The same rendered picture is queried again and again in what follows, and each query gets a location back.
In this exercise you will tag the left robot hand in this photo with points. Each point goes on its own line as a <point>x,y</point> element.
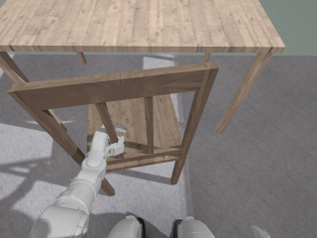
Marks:
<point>101,141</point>

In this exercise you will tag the robot left upper arm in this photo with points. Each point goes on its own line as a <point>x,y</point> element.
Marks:
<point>62,222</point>

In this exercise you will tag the chair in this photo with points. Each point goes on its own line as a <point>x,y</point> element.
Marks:
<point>138,99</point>

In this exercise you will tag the right robot shin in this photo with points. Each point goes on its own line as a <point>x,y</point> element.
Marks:
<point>188,218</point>

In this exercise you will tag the robot left forearm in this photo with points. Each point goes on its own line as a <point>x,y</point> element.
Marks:
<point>84,188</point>

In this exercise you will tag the robot right thigh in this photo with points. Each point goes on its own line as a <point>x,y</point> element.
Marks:
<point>192,228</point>

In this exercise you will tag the table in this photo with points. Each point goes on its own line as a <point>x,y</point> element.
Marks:
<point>140,26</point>

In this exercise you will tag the right robot hand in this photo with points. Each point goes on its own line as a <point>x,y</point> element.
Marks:
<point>258,232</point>

